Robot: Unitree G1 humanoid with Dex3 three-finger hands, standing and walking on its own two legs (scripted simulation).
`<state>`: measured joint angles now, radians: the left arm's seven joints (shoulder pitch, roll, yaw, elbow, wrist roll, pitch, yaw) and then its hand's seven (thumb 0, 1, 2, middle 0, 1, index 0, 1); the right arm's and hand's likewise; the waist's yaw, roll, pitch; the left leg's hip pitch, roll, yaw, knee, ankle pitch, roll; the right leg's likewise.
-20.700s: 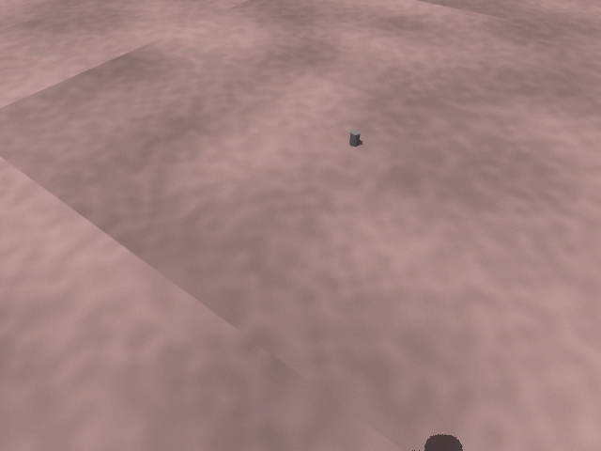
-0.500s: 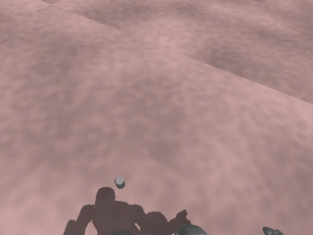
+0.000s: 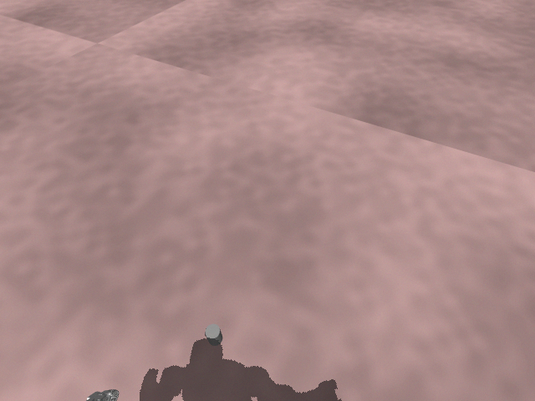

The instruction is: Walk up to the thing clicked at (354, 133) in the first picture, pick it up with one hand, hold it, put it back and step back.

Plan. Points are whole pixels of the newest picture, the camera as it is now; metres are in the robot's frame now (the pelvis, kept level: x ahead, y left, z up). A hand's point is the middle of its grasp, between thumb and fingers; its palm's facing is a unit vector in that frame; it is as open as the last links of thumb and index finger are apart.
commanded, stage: walk up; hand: left
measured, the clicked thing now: (214, 335) +0.45 +0.22 -0.73
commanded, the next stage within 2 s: stand in 0.80 s
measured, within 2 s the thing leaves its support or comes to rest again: neither
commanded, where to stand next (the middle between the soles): +0.07 -0.01 m, yaw +0 degrees
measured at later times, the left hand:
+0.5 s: hand out of the picture +0.07 +0.25 -0.15, palm faces +0.02 -0.95 -0.32, open 7.4 cm
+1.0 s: hand out of the picture +0.09 +0.25 -0.14, palm faces +0.01 -0.94 -0.34, open 7.4 cm
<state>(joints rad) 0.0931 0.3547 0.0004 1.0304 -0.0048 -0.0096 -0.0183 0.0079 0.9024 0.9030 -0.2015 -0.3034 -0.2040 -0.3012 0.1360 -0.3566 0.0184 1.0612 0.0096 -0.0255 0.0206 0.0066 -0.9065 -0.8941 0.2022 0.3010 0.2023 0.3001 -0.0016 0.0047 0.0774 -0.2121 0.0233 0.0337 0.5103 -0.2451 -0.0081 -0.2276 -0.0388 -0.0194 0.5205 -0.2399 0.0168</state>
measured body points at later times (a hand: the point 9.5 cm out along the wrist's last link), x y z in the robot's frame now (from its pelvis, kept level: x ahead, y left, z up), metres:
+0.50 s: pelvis +0.00 +0.00 +0.01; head +0.01 +0.00 +0.46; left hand +0.07 +0.30 -0.12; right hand +0.09 -0.31 -0.12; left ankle +0.02 +0.13 -0.74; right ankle +0.03 -0.13 -0.74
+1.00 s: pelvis +0.02 +0.00 +0.01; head +0.02 +0.00 +0.46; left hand +0.09 +0.30 -0.12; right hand +0.10 -0.30 -0.12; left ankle +0.02 +0.13 -0.74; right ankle +0.03 -0.13 -0.74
